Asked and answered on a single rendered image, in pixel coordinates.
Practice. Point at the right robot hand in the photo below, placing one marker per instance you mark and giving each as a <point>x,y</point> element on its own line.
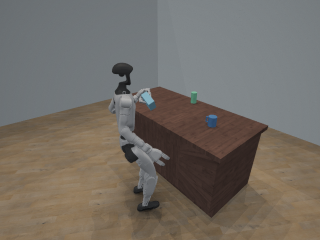
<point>155,154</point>

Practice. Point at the right robot forearm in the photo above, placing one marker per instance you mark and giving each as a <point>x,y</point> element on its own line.
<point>132,138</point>

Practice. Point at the table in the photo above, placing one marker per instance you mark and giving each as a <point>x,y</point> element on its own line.
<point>209,165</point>

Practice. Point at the left robot upper arm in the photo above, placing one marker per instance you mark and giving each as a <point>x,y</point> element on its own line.
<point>112,106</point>

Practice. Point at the left robot forearm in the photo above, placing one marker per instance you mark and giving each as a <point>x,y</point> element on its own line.
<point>136,99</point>

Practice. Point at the humanoid robot head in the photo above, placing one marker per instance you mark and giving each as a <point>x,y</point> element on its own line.
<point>122,69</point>

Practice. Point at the left robot hand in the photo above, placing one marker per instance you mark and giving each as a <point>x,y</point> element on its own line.
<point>141,92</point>

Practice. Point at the humanoid robot torso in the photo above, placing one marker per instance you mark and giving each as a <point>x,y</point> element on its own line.
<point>131,123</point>

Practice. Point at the sponge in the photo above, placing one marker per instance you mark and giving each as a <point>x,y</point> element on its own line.
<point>149,101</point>

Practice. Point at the right robot upper arm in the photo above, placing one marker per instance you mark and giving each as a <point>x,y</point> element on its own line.
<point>125,105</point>

